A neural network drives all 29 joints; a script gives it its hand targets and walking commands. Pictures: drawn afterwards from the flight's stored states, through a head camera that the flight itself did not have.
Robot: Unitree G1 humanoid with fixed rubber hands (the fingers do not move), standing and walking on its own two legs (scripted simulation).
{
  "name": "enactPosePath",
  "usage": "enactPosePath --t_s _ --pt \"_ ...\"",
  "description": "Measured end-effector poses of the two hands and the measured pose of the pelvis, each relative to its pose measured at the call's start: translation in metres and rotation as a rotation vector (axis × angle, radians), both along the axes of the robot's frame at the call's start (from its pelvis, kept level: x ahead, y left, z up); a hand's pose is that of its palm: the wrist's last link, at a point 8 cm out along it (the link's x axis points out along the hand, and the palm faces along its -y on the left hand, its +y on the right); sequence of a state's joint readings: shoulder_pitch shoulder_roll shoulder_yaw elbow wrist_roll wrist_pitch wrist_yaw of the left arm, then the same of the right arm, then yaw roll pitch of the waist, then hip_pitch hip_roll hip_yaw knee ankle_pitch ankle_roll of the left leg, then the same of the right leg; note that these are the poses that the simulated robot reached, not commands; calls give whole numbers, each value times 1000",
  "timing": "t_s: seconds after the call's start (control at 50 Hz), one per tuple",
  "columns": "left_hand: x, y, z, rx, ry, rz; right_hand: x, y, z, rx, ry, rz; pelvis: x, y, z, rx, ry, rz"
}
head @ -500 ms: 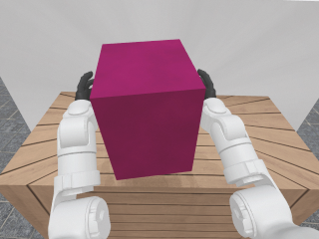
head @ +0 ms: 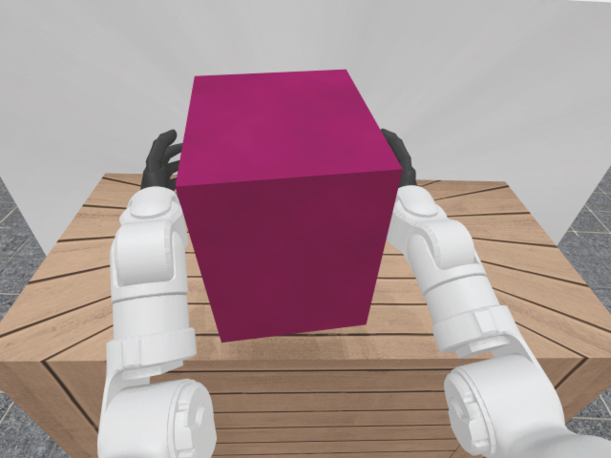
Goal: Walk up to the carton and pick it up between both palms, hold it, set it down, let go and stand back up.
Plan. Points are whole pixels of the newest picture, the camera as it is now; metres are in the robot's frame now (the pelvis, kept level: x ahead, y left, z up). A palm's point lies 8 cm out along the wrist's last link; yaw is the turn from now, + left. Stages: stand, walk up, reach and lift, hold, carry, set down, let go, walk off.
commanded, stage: hold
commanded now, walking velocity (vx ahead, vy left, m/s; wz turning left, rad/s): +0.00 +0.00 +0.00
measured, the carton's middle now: (283, 205) +0.39 +0.00 +0.18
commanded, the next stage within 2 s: none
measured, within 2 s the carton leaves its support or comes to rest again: neither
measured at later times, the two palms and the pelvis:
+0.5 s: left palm (158, 196) +0.36 +0.15 +0.22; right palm (400, 193) +0.36 -0.14 +0.21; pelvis -0.01 -0.01 +0.00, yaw +0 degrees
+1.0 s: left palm (161, 192) +0.36 +0.14 +0.22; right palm (401, 188) +0.36 -0.14 +0.22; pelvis -0.01 -0.01 +0.00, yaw +1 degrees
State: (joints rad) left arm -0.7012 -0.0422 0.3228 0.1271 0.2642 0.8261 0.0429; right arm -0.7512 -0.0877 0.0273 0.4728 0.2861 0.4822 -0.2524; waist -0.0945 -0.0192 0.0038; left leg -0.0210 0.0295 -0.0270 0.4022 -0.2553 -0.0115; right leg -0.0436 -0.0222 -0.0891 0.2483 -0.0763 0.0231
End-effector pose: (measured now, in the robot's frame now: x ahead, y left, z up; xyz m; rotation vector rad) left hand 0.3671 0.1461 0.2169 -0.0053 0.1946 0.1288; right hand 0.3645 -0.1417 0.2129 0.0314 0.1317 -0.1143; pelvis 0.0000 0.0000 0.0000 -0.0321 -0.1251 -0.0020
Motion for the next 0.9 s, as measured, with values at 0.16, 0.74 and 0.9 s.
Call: enactPosePath --t_s 0.16,0.74,0.9 --pt "-8 0 -2 -6 -7 9 -6 0 -3 -7 -7 7 0 -1 0 -2 -10 0" --pt "-11 -5 4 -1 11 10 -7 -5 3 9 11 10 -10 -12 0 10 -2 11" --pt "-4 -4 5 -4 11 4 -3 -5 4 12 12 3 -8 -12 0 9 10 9"
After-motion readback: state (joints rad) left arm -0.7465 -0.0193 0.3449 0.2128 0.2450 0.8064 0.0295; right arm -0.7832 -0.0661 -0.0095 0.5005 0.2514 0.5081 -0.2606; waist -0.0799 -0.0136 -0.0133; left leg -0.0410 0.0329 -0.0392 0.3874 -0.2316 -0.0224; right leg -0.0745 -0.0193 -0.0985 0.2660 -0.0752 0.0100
